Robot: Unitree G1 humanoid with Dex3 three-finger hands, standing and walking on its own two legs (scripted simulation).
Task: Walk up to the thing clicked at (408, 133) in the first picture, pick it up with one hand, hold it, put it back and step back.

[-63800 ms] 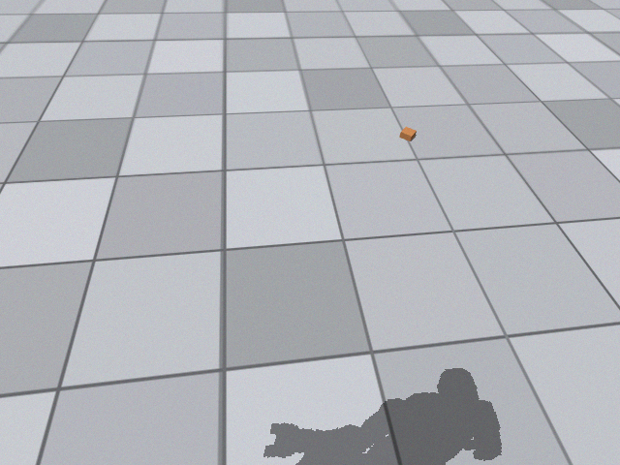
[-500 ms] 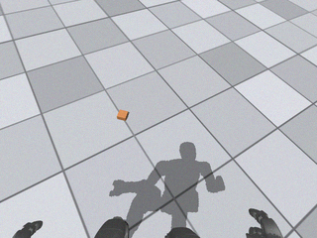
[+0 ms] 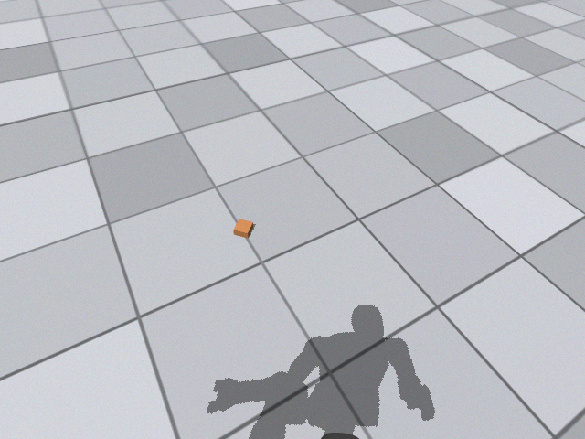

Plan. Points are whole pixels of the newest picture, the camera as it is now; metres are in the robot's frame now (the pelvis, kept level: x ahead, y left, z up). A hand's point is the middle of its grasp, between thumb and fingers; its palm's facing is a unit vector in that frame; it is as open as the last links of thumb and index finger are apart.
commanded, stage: step back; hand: left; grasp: from above
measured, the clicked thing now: (243, 228) +1.04 +0.17 -0.75
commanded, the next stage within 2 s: stand in 0.70 s
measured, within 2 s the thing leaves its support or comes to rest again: neither
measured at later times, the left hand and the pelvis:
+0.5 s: hand out of the picture +0.11 +0.25 -0.15, palm faces +0.05 -0.92 -0.40, open 7.4 cm; pelvis +0.04 -0.02 -0.01, yaw +2 degrees
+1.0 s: hand out of the picture +0.14 +0.25 -0.14, palm faces +0.00 -0.95 -0.33, open 7.4 cm; pelvis +0.06 +0.00 +0.02, yaw +1 degrees
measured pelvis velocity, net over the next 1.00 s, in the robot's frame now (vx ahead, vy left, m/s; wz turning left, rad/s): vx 0.06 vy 0.00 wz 0.01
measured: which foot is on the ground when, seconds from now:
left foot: down 0.00-0.16, up 0.18-0.46, down 0.48-1.00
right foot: up 0.00-0.12, down 0.14-1.00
